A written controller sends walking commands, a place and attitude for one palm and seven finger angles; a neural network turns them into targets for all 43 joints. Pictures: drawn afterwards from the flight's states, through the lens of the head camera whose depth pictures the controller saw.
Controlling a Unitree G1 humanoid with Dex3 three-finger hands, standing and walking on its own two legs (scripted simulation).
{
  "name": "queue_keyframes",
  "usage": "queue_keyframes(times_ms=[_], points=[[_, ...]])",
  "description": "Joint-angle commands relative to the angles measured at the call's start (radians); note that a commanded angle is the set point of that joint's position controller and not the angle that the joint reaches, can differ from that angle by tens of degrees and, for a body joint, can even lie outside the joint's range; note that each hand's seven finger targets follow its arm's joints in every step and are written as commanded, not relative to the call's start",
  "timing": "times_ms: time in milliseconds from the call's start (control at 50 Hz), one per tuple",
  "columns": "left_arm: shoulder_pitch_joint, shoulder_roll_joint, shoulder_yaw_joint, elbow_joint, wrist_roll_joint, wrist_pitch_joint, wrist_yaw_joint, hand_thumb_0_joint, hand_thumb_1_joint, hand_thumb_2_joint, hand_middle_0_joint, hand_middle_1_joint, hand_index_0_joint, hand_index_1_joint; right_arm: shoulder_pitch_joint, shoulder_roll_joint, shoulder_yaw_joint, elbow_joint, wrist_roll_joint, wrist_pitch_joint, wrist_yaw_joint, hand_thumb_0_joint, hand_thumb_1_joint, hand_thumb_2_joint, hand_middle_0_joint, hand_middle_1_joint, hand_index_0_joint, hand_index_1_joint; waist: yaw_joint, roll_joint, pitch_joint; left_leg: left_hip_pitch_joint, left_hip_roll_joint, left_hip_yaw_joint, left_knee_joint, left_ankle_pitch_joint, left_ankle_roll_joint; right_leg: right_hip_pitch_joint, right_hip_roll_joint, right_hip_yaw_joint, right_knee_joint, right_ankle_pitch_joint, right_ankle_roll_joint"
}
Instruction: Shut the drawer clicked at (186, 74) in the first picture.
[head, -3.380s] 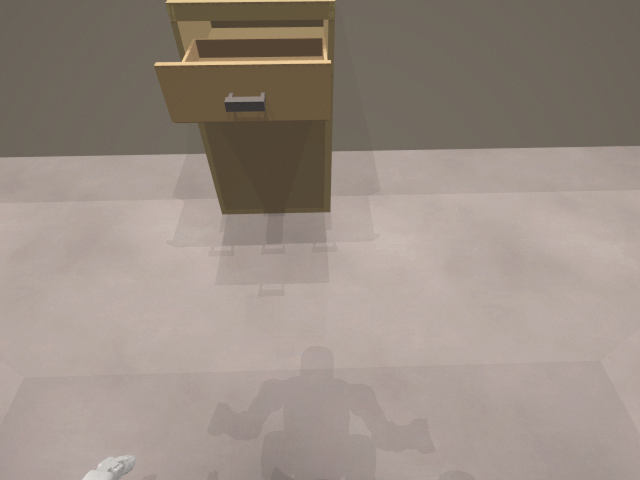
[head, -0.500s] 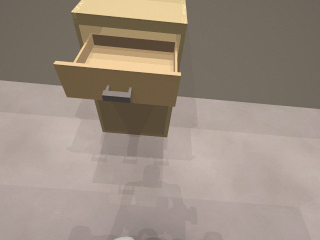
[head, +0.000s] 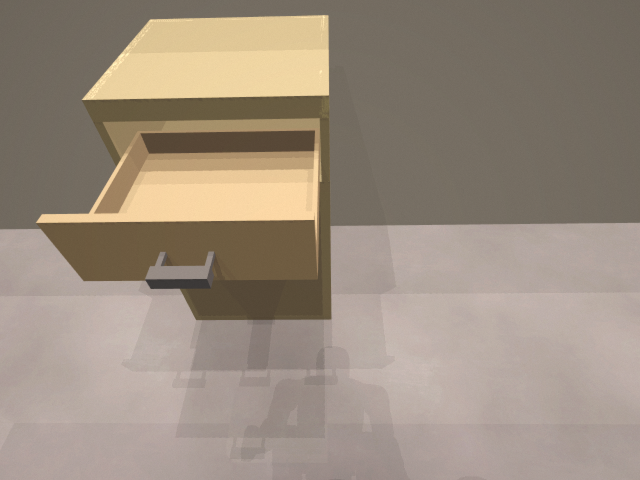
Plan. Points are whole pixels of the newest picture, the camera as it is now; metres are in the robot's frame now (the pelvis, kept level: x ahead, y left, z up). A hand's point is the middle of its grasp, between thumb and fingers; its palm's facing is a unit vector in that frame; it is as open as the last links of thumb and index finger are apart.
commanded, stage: take the last steps up to it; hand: left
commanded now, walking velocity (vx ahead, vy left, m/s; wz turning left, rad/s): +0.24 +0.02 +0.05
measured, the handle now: (183, 267) +0.45 +0.26 -0.04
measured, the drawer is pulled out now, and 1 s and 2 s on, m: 0.29 0.29 0.29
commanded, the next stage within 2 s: come to a stop and stand still in 0.24 s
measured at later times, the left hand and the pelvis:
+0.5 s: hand out of the picture +0.10 +0.21 -0.18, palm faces +0.08 -0.99 -0.15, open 7.4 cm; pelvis +0.13 +0.05 +0.00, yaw -1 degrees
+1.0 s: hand (215, 477) +0.16 +0.16 -0.14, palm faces +0.04 -0.96 -0.28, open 7.3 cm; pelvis +0.10 -0.02 +0.01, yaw -1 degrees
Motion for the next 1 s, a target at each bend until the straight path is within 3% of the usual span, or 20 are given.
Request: queue_keyframes(times_ms=[0,60,200,260,280,300,320,340,380,440,520,620,680,700,720,740,760,780,840,980], points=[[0.148,0.117,0.020,0.014,0.002,0.004,0.022,0.000,0.900,0.900,-0.200,-0.300,-0.200,-0.300,-0.063,-0.035,-0.016,-0.100,0.002,-0.029,0.006,0.000,-0.900,-0.900,0.200,0.300,0.200,0.300,0.031,-0.090,0.054,-0.248,0.079,-0.048,0.101,0.109,-0.022,0.107,-0.282,0.241,-0.338,0.169,-0.122],[0.146,0.105,0.010,0.022,0.006,-0.003,0.021,0.000,0.900,0.900,-0.200,-0.300,-0.200,-0.300,-0.064,-0.016,-0.012,-0.105,0.002,-0.011,0.010,0.000,-0.900,-0.900,0.200,0.300,0.200,0.300,0.009,-0.139,0.088,-0.199,0.077,-0.012,-0.028,0.162,-0.047,0.043,-0.248,0.138,-0.352,0.271,-0.111],[0.198,0.151,0.017,0.063,0.007,0.006,0.018,0.000,0.900,0.900,-0.200,-0.300,-0.200,-0.300,-0.184,-0.037,-0.006,-0.155,0.006,-0.030,0.022,0.000,-0.900,-0.900,0.200,0.300,0.200,0.300,0.045,-0.167,0.060,-0.059,0.032,0.039,-0.344,0.201,-0.032,0.101,-0.232,0.124,-0.277,0.299,-0.104],[0.191,0.129,0.013,0.074,-0.001,0.019,0.019,0.000,0.900,0.900,-0.200,-0.300,-0.200,-0.300,-0.030,-0.090,-0.011,-0.105,0.000,-0.046,0.007,0.000,-0.900,-0.900,0.200,0.300,0.200,0.300,-0.028,-0.068,-0.019,0.224,0.010,0.040,-0.550,0.324,-0.017,0.055,-0.148,0.062,-0.024,0.306,-0.048],[0.218,0.089,0.005,0.066,-0.008,0.022,0.015,0.000,0.900,0.900,-0.200,-0.300,-0.200,-0.300,0.061,-0.177,-0.030,-0.089,-0.009,-0.055,-0.006,0.000,-0.900,-0.900,0.200,0.300,0.200,0.300,-0.054,0.105,-0.104,0.401,0.168,-0.140,-0.586,0.467,0.039,-0.078,-0.060,0.007,0.187,0.106,-0.002],[0.228,0.045,-0.007,0.045,-0.010,0.023,0.012,0.000,0.900,0.900,-0.200,-0.300,-0.200,-0.300,0.132,-0.268,-0.048,-0.080,-0.001,-0.050,-0.016,0.000,-0.900,-0.900,0.200,0.300,0.200,0.300,-0.063,0.286,-0.145,0.485,0.386,-0.386,-0.660,0.635,0.145,-0.241,0.029,-0.025,0.453,-0.348,0.034],[0.192,0.066,-0.002,0.033,-0.003,0.028,0.022,0.000,0.900,0.900,-0.200,-0.300,-0.200,-0.300,0.108,-0.251,-0.038,-0.088,0.003,-0.035,-0.021,0.000,-0.900,-0.900,0.200,0.300,0.200,0.300,-0.056,0.182,-0.115,0.414,0.413,-0.385,-0.686,0.621,0.199,-0.271,0.001,0.061,0.574,-0.381,0.018],[0.162,0.056,-0.005,0.045,0.001,0.033,0.025,0.000,0.900,0.900,-0.200,-0.300,-0.200,-0.300,0.027,-0.190,-0.022,-0.096,0.002,-0.037,-0.027,0.000,-0.900,-0.900,0.200,0.300,0.200,0.300,-0.036,0.121,-0.053,0.289,0.366,-0.300,-0.711,0.620,0.179,-0.257,-0.030,0.089,0.592,-0.323,0.022],[0.185,0.027,-0.011,0.085,-0.006,0.053,0.026,0.000,0.900,0.900,-0.200,-0.300,-0.200,-0.300,-0.130,-0.111,0.011,-0.130,0.007,-0.039,-0.039,0.000,-0.900,-0.900,0.200,0.300,0.200,0.300,0.028,0.106,0.020,0.107,0.297,-0.172,-0.726,0.750,0.136,-0.146,-0.073,0.140,0.497,-0.206,0.047],[0.243,0.025,-0.017,0.107,-0.009,0.085,0.032,0.000,0.900,0.900,-0.200,-0.300,-0.200,-0.300,-0.181,-0.109,0.011,-0.128,0.013,-0.034,-0.049,0.000,-0.900,-0.900,0.200,0.300,0.200,0.300,0.058,0.076,-0.017,0.103,0.258,-0.078,-0.713,0.878,0.119,-0.056,-0.052,0.118,0.357,-0.129,0.072],[0.187,0.062,-0.002,0.055,0.002,0.118,0.034,0.000,0.900,0.900,-0.200,-0.300,-0.200,-0.300,-0.175,-0.157,-0.015,-0.129,0.012,-0.007,-0.055,0.000,-0.900,-0.900,0.200,0.300,0.200,0.300,0.036,0.067,-0.043,0.136,0.296,-0.104,-0.699,0.816,0.152,-0.081,-0.031,0.112,0.323,-0.147,0.064],[0.128,0.068,0.008,-0.004,0.003,0.122,0.033,0.000,0.900,0.900,-0.200,-0.300,-0.200,-0.300,-0.196,-0.176,-0.035,-0.145,0.000,0.010,-0.049,0.000,-0.900,-0.900,0.200,0.300,0.200,0.300,0.032,0.132,-0.037,0.129,0.286,-0.110,-0.674,0.726,0.147,-0.081,-0.014,0.111,0.261,-0.145,0.050],[0.157,0.078,0.010,-0.006,0.004,0.104,0.034,0.000,0.900,0.900,-0.200,-0.300,-0.200,-0.300,-0.199,-0.172,-0.042,-0.145,0.005,0.016,-0.039,0.000,-0.900,-0.900,0.200,0.300,0.200,0.300,0.054,0.102,-0.084,0.127,0.233,-0.083,-0.586,0.574,0.090,0.037,-0.012,0.097,-0.004,0.037,0.049],[0.159,0.108,0.009,-0.006,0.011,0.091,0.036,0.000,0.900,0.900,-0.200,-0.300,-0.200,-0.300,-0.182,-0.144,-0.040,-0.141,0.012,0.017,-0.032,0.000,-0.900,-0.900,0.200,0.300,0.200,0.300,0.051,-0.003,-0.091,0.109,0.165,-0.046,-0.516,0.453,0.039,0.075,-0.028,0.131,-0.132,0.168,0.048],[0.129,0.170,0.014,-0.015,0.018,0.078,0.041,0.000,0.900,0.900,-0.200,-0.300,-0.200,-0.300,-0.158,-0.089,-0.031,-0.150,0.021,0.019,-0.026,0.000,-0.900,-0.900,0.200,0.300,0.200,0.300,0.032,-0.199,-0.088,0.026,0.053,0.025,-0.410,0.211,-0.025,0.095,-0.180,0.321,-0.195,0.361,0.003],[0.094,0.218,0.017,-0.026,0.012,0.072,0.039,0.000,0.900,0.900,-0.200,-0.300,-0.200,-0.300,-0.168,-0.059,-0.023,-0.167,0.023,0.031,-0.020,0.000,-0.900,-0.900,0.200,0.300,0.200,0.300,0.030,-0.281,-0.057,-0.008,-0.014,0.014,-0.324,-0.048,-0.050,0.035,-0.306,0.393,-0.230,0.500,-0.085],[0.088,0.212,0.011,-0.033,0.009,0.072,0.038,0.000,0.900,0.900,-0.200,-0.300,-0.200,-0.300,-0.181,-0.064,-0.023,-0.162,0.020,0.043,-0.021,0.000,-0.900,-0.900,0.200,0.300,0.200,0.300,0.042,-0.201,-0.066,0.005,-0.009,-0.046,-0.219,-0.106,-0.047,0.016,-0.324,0.380,-0.235,0.522,-0.136],[0.063,0.199,0.015,-0.030,0.007,0.066,0.042,0.000,0.900,0.900,-0.200,-0.300,-0.200,-0.300,-0.176,-0.069,-0.024,-0.152,0.015,0.051,-0.022,0.000,-0.900,-0.900,0.200,0.300,0.200,0.300,0.028,-0.250,-0.062,-0.020,-0.002,-0.075,-0.159,-0.091,-0.046,0.012,-0.290,0.366,-0.230,0.538,-0.132],[0.018,0.177,0.011,-0.036,0.000,0.064,0.043,0.000,0.900,0.900,-0.200,-0.300,-0.200,-0.300,-0.140,-0.087,-0.024,-0.115,0.015,0.056,-0.020,0.000,-0.900,-0.900,0.200,0.300,0.200,0.300,0.016,-0.165,-0.027,-0.074,-0.011,-0.092,-0.038,0.009,-0.064,0.066,-0.247,0.299,-0.202,0.556,-0.125],[0.086,0.198,0.035,-0.029,0.002,0.066,0.047,0.000,0.900,0.900,-0.200,-0.300,-0.200,-0.300,-0.149,-0.111,-0.026,-0.133,0.007,0.056,-0.012,0.000,-0.900,-0.900,0.200,0.300,0.200,0.300,0.070,-0.154,-0.023,-0.139,-0.008,-0.113,-0.062,0.041,-0.082,0.175,-0.274,0.355,-0.254,0.311,-0.144]])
